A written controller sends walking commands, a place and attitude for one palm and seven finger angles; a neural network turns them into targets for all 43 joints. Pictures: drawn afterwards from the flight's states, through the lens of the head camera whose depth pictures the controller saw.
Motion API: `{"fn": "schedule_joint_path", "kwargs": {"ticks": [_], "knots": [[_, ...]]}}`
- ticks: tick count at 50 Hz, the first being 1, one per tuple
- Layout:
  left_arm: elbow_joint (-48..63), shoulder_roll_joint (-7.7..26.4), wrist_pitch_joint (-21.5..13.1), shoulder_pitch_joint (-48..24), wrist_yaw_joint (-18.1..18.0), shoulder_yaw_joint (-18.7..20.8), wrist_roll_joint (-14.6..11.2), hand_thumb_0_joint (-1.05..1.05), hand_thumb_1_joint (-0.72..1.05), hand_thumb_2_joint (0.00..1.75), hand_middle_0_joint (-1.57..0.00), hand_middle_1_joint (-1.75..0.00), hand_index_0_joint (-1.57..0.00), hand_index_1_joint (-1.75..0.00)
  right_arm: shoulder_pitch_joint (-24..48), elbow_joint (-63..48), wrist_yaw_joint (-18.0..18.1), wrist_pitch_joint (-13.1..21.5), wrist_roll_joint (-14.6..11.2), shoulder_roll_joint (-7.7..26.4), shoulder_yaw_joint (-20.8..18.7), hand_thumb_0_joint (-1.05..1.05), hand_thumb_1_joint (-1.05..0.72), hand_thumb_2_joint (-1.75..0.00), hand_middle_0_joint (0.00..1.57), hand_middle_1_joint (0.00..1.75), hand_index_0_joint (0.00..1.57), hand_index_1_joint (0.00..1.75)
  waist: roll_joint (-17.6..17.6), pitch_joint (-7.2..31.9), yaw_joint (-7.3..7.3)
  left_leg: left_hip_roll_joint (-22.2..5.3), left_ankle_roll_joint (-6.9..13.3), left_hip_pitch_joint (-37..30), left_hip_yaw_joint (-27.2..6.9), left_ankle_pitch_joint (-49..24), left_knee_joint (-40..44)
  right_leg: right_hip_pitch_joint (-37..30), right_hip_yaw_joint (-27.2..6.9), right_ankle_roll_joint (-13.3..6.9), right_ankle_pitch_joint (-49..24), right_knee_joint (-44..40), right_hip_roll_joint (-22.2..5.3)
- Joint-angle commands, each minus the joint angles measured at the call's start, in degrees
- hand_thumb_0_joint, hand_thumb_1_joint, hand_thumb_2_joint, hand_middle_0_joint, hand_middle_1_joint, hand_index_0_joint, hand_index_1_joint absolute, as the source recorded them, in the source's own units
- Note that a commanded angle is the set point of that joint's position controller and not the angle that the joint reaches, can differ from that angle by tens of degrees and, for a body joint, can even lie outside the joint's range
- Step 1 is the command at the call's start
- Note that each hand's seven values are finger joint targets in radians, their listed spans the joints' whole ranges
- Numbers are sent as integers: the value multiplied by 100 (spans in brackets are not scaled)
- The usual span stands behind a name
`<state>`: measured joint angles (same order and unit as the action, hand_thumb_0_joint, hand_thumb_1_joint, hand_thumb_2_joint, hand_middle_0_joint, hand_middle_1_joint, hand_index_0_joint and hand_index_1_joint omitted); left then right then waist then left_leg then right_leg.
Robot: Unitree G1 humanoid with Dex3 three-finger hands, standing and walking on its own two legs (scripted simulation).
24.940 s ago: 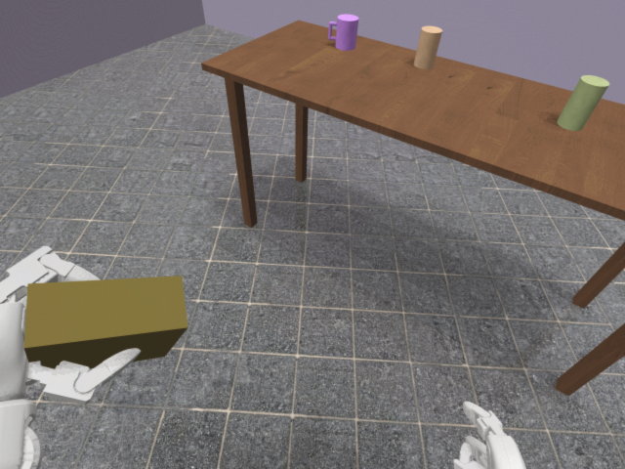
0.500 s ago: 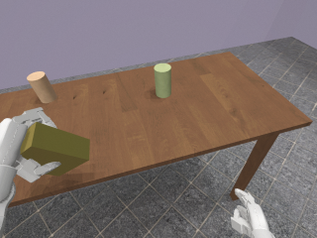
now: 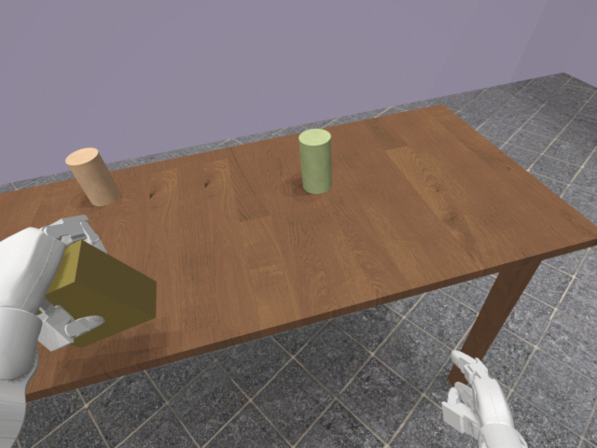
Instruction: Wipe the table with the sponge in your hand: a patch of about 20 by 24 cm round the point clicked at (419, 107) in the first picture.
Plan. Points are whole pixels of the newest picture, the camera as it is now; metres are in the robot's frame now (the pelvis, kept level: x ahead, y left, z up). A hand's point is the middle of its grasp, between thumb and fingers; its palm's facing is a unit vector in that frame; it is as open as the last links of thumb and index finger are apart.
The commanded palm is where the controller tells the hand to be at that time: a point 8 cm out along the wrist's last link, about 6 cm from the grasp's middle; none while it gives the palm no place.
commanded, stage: turn the palm down, sponge in hand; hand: left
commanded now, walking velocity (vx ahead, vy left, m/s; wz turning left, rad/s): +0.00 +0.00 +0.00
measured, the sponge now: (95, 304) +0.23 +0.29 +0.12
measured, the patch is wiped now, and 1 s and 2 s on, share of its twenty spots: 0.00 0.00 0.00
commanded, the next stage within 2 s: move the sponge above the wiping area in 0.96 s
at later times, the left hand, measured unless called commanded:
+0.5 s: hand (39, 298) +0.21 +0.32 +0.16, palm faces +0.11 -0.09 -0.99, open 9.3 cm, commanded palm +0.17 +0.31 +0.23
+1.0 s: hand (37, 305) +0.20 +0.32 +0.16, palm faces +0.10 -0.05 -0.99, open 9.3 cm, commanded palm +0.16 +0.31 +0.23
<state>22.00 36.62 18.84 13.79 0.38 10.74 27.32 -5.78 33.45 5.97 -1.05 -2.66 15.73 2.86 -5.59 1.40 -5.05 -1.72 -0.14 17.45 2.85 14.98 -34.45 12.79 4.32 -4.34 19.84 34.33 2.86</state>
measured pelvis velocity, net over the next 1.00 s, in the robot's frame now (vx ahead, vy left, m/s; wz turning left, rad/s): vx -0.03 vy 0.02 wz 0.01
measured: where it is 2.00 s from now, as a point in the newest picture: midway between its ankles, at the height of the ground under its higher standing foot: outside the picture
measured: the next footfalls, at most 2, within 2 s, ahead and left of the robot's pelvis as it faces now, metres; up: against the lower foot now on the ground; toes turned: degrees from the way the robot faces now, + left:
none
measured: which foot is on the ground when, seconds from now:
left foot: down 0.00-1.00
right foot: down 0.00-1.00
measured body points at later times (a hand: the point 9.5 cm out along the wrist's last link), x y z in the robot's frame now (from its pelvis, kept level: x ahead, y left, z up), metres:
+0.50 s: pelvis -0.02 +0.03 +0.01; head -0.03 -0.01 +0.46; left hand +0.20 +0.32 +0.22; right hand +0.26 -0.14 -0.05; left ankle +0.04 +0.12 -0.73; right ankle -0.01 -0.07 -0.73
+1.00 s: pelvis -0.03 +0.02 +0.01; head -0.05 -0.02 +0.46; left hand +0.19 +0.31 +0.22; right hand +0.24 -0.15 -0.06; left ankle +0.04 +0.12 -0.73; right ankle -0.01 -0.07 -0.73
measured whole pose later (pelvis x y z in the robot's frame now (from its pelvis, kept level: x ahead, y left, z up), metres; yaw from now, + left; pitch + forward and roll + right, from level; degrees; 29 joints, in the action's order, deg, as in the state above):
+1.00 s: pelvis -0.03 +0.02 +0.01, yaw +0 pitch -6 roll +0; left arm 16.3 34.1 19.8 4.6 6.4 0.0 47.9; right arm 0.8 38.2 3.0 -1.6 -1.9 14.7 4.5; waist -7.2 -2.2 -8.7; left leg 0.3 2.0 10.6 3.3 7.8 -24.2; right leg 6.5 3.9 -2.7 13.1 25.3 1.3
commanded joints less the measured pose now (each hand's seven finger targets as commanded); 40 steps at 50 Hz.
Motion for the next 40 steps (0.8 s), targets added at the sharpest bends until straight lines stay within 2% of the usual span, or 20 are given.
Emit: {"fn": "schedule_joint_path", "kwargs": {"ticks": [1,3,4,5,8,12,13,17,18,20,24,27,28,29,32,33,34,37,38,40], "knots": [[1047,1463,-4,-1179,-11,675,510,0,10,130,-120,-160,-120,-160,1268,-1033,67,313,-5,546,-107,0,-90,-90,20,30,20,30,318,856,-100,120,220,-782,-267,-1145,423,135,-704,339,-1382,-938,-388],[1197,1436,-15,-1265,24,632,679,0,10,130,-120,-160,-120,-160,1491,-1023,46,337,-43,474,-72,0,-90,-90,20,30,20,30,83,771,-105,149,214,-938,-291,-1087,517,145,-747,267,-1181,-1061,-308],[1172,1454,-27,-1493,32,582,793,0,10,130,-120,-160,-120,-160,1459,-1022,39,332,16,480,-30,0,-90,-90,20,30,20,30,148,922,-161,139,209,-924,-319,-1148,546,62,-679,259,-1230,-1025,-355],[1057,1338,-45,-1382,28,496,855,0,10,130,-120,-160,-120,-160,1402,-974,34,325,-10,460,-53,0,-90,-90,20,30,20,30,226,786,-86,136,220,-949,-317,-1141,614,83,-593,280,-1175,-1061,-309],[949,1509,30,-1608,21,623,1075,0,10,130,-120,-160,-120,-160,1665,-887,10,298,-17,457,-23,0,-90,-90,20,30,20,30,52,732,-190,157,181,-1040,-372,-1013,773,21,-712,187,-909,-1237,-256],[881,1288,98,-1864,58,227,1391,0,10,130,-120,-160,-120,-160,1700,-818,-39,220,12,446,-13,0,-90,-90,20,30,20,30,-178,830,-203,149,186,-1165,-416,-1116,976,-126,-560,162,-937,-1256,-275],[901,1339,158,-1896,77,319,1428,0,10,130,-120,-160,-120,-160,1940,-833,-68,255,-9,408,24,0,-90,-90,20,30,20,30,-202,799,-267,167,162,-1150,-456,-1055,988,-178,-704,87,-869,-1289,-226],[749,1180,259,-1984,263,-59,1690,0,10,130,-120,-160,-120,-160,1891,-782,-91,167,9,449,7,0,-90,-90,20,30,20,30,17,767,-232,162,208,-1184,-492,-1057,1149,-227,-575,131,-875,-1327,-256],[789,1233,315,-2092,290,11,1762,0,10,130,-120,-160,-120,-160,2141,-798,-126,193,-21,395,58,0,-90,-90,20,30,20,30,-50,689,-268,175,184,-1153,-543,-933,1198,-224,-699,57,-759,-1352,-178],[672,1162,288,-2150,351,-152,1906,0,10,130,-120,-160,-120,-160,1997,-741,-144,168,1,417,37,0,-90,-90,20,30,20,30,-40,764,-253,165,199,-1164,-557,-903,1256,-271,-561,89,-710,-1312,-207],[662,1295,250,-2332,397,-73,2177,0,10,130,-120,-160,-120,-160,2138,-722,-195,168,45,407,80,0,-90,-90,20,30,20,30,-51,885,-362,182,207,-1164,-627,-903,1335,-415,-599,18,-785,-1269,-184],[585,1224,180,-2231,394,-138,2258,0,10,130,-120,-160,-120,-160,2033,-663,-227,117,57,406,16,0,-90,-90,20,30,20,30,-72,842,-340,176,228,-1247,-626,-985,1354,-390,-603,38,-810,-1342,-199],[685,1356,211,-2321,377,16,2344,0,10,130,-120,-160,-120,-160,2224,-708,-257,153,32,380,45,0,-90,-90,20,30,20,30,-116,839,-386,183,214,-1198,-688,-871,1367,-427,-781,-32,-740,-1326,-112],[634,1236,192,-2459,376,-105,2344,0,10,130,-120,-160,-120,-160,2168,-676,-258,166,54,389,53,0,-90,-90,20,30,20,30,-32,965,-378,188,212,-1248,-652,-936,1350,-440,-644,-7,-808,-1293,-171],[560,1116,91,-2307,382,-199,2228,0,10,130,-120,-160,-120,-160,2049,-619,-251,155,48,383,-1,0,-90,-90,20,30,20,30,-76,805,-335,173,224,-1296,-671,-869,1421,-365,-565,44,-760,-1378,-181],[626,1229,129,-2303,380,-33,2257,0,10,130,-120,-160,-120,-160,2221,-683,-252,204,30,359,29,0,-90,-90,20,30,20,30,-7,759,-385,189,219,-1238,-697,-735,1426,-383,-757,-16,-667,-1386,-106],[542,1102,139,-2446,390,-210,2262,0,10,130,-120,-160,-120,-160,2167,-636,-244,211,43,369,51,0,-90,-90,20,30,20,30,-47,767,-352,193,218,-1243,-646,-721,1442,-356,-628,19,-675,-1389,-175],[619,1165,43,-2390,382,-180,2291,0,10,130,-120,-160,-120,-160,2045,-601,-249,198,61,390,-20,0,-90,-90,20,30,20,30,-117,844,-357,179,222,-1297,-675,-754,1481,-432,-611,26,-736,-1367,-174],[701,1286,83,-2387,373,-5,2310,0,10,130,-120,-160,-120,-160,2208,-677,-257,247,48,364,20,0,-90,-90,20,30,20,30,-104,820,-409,196,217,-1231,-711,-700,1463,-479,-805,-41,-692,-1359,-101],[551,1154,39,-2355,364,-126,2273,0,10,130,-120,-160,-120,-160,2049,-589,-256,257,57,368,-4,0,-90,-90,20,30,20,30,41,836,-359,195,219,-1299,-635,-782,1427,-410,-656,21,-683,-1405,-170]]}}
